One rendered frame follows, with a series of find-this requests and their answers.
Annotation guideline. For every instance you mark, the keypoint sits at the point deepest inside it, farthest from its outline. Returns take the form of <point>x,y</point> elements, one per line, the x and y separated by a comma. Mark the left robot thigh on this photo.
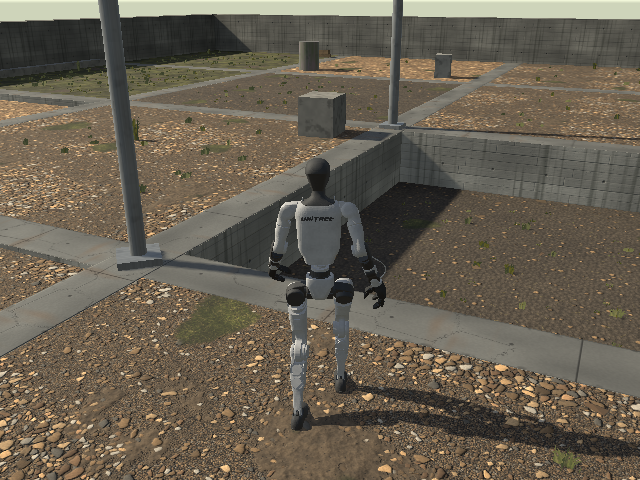
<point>297,308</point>

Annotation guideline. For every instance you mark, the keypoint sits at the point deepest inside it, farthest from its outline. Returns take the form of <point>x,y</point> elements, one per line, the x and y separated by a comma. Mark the right robot hand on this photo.
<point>380,293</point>

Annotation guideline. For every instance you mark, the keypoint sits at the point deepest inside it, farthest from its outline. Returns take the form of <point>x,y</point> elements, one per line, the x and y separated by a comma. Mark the left robot hand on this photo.
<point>273,275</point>

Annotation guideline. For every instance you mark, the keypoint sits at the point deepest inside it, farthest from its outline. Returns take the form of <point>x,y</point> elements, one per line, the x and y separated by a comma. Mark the right robot upper arm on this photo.
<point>350,211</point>

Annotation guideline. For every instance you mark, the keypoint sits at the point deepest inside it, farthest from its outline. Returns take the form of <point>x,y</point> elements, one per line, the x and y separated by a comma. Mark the left robot upper arm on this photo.
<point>287,212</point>

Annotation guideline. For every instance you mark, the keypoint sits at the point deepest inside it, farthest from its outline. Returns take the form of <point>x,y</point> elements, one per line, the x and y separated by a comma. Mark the robot right shin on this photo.
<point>341,351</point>

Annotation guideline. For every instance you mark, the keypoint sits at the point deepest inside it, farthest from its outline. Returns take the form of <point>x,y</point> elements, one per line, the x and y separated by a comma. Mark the right robot forearm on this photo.
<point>369,268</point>

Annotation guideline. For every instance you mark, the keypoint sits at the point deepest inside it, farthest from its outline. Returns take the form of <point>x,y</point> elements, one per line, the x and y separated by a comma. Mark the left robot forearm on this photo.
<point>274,259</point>

